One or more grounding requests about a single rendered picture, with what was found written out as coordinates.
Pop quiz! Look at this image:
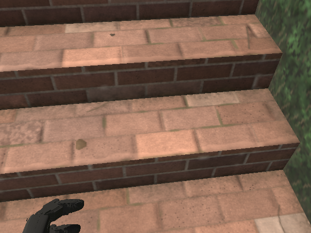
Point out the robot left hand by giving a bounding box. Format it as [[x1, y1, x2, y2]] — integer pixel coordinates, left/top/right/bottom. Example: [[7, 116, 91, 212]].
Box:
[[22, 198, 85, 233]]

